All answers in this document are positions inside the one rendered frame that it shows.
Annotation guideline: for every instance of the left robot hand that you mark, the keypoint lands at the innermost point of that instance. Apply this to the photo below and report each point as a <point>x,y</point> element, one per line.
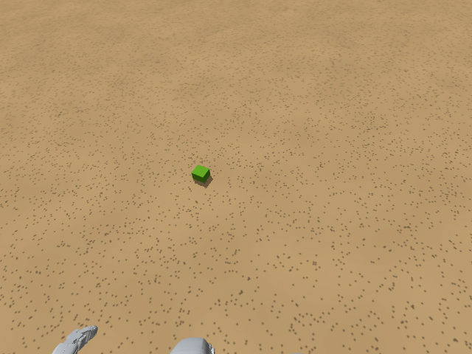
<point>76,340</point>

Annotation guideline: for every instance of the small box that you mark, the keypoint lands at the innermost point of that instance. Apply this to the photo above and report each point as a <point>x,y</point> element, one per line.
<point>200,173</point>

